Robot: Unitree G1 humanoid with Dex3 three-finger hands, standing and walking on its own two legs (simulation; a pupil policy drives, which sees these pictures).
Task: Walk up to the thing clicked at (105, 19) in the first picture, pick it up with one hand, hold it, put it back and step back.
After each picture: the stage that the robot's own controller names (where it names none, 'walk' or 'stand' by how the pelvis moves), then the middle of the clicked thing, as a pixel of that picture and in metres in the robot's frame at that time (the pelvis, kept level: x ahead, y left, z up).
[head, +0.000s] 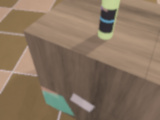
stand; (108, 12) +0.65 -0.08 +0.12
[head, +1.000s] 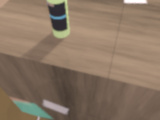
rise first; (57, 6) +0.58 +0.14 +0.15
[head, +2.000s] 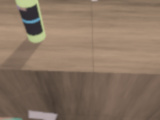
stand; (29, 10) +0.55 +0.22 +0.16
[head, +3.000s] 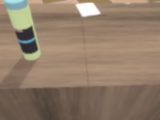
stand; (25, 30) +0.52 +0.24 +0.12
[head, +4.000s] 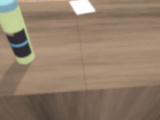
stand; (16, 33) +0.49 +0.25 +0.12
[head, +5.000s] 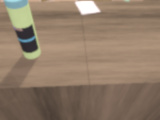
stand; (25, 29) +0.52 +0.24 +0.12
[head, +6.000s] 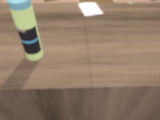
stand; (28, 31) +0.51 +0.23 +0.12
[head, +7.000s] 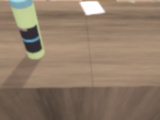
stand; (29, 29) +0.52 +0.22 +0.12
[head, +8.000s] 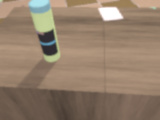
rise first; (46, 33) +0.52 +0.20 +0.12
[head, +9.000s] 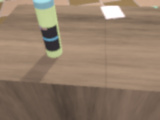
go down; (49, 29) +0.54 +0.19 +0.13
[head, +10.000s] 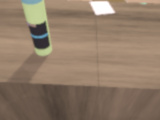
go down; (38, 25) +0.54 +0.19 +0.13
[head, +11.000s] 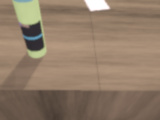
go down; (31, 25) +0.51 +0.18 +0.14
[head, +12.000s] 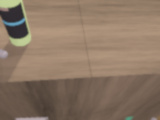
close in; (11, 9) +0.52 +0.20 +0.16
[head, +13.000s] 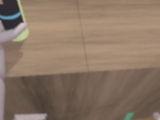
close; (6, 2) +0.53 +0.20 +0.18
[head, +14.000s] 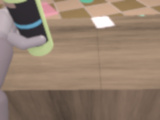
lift; (24, 7) +0.32 +0.13 +0.36
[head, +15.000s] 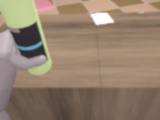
hold; (26, 30) +0.32 +0.15 +0.29
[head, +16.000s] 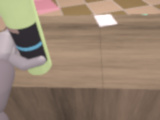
hold; (26, 31) +0.31 +0.15 +0.30
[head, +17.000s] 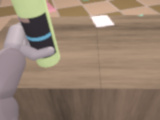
crouch; (36, 22) +0.34 +0.13 +0.31
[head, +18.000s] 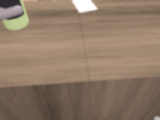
crouch; out of the picture +0.47 +0.19 +0.33
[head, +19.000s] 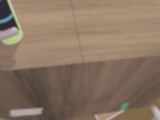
lower; out of the picture +0.50 +0.19 +0.19
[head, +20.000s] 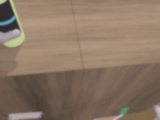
lower; out of the picture +0.49 +0.19 +0.18
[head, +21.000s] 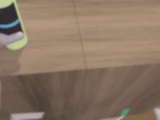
lower; (3, 9) +0.49 +0.19 +0.18
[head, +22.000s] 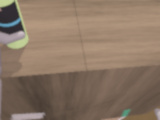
lower; (4, 8) +0.49 +0.19 +0.18
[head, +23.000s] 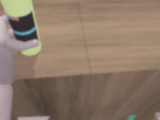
draw back; (21, 18) +0.47 +0.16 +0.17
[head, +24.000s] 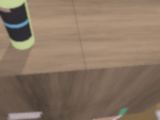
rise; (13, 9) +0.48 +0.16 +0.18
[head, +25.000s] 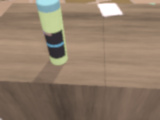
sink last; (54, 34) +0.48 +0.15 +0.15
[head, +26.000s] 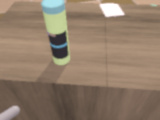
stand; (58, 35) +0.48 +0.15 +0.13
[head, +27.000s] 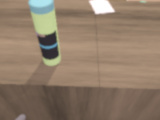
stand; (47, 35) +0.47 +0.16 +0.13
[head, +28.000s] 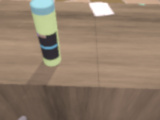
stand; (48, 36) +0.48 +0.16 +0.13
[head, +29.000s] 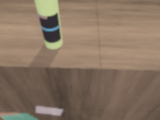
walk; (49, 17) +0.53 +0.14 +0.14
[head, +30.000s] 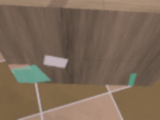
walk; out of the picture +0.83 +0.11 +0.15
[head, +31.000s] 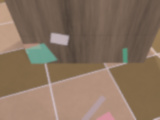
stand; out of the picture +1.19 +0.23 +0.15
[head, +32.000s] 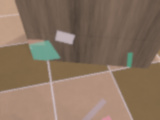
stand; out of the picture +1.17 +0.13 +0.14
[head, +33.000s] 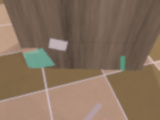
stand; out of the picture +1.17 +0.16 +0.12
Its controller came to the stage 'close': yes
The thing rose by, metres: 0.22
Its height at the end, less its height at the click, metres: +0.00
